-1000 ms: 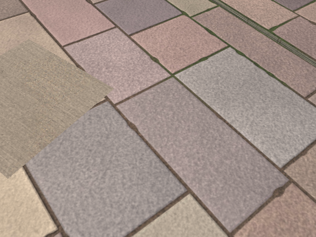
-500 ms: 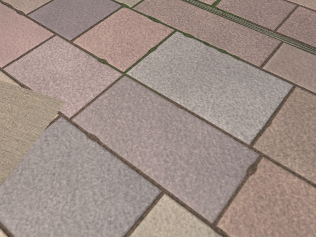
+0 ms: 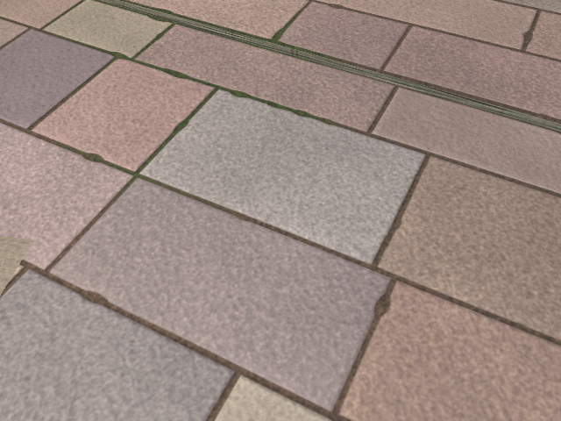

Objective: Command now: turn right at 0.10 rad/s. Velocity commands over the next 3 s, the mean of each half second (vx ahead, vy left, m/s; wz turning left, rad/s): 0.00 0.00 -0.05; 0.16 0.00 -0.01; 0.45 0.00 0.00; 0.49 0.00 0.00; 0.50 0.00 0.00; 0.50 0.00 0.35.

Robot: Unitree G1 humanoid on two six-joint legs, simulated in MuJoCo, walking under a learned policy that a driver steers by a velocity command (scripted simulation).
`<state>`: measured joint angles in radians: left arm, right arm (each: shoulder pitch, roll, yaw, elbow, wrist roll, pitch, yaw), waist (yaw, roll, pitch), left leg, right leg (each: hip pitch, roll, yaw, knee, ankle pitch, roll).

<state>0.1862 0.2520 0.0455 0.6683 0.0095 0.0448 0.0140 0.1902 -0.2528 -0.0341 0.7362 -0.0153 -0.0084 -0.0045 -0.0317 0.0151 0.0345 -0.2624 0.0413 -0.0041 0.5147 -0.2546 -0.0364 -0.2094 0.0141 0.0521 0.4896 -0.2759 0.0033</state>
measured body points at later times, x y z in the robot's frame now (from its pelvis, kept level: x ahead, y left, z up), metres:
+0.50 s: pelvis +0.00 -0.02 +0.00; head +0.01 -0.02 +0.45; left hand +0.13 +0.23 -0.12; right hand +0.09 -0.29 -0.13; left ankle +0.01 +0.14 -0.74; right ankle -0.02 -0.13 -0.74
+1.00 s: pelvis +0.07 +0.03 +0.00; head +0.07 +0.05 +0.45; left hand +0.14 +0.30 -0.14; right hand +0.08 -0.24 -0.12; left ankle +0.03 +0.12 -0.74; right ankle +0.00 -0.11 -0.67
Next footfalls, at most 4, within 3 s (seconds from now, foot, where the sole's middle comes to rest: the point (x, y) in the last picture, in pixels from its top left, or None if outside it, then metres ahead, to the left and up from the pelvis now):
1.38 right None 0.44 -0.10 -0.77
1.90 left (231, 324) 0.74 0.15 -0.77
2.46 right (313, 230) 1.04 -0.09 -0.77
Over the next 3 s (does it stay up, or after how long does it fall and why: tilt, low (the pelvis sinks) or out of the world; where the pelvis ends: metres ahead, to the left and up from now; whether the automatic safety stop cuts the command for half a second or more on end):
stays up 1.16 0.03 -0.01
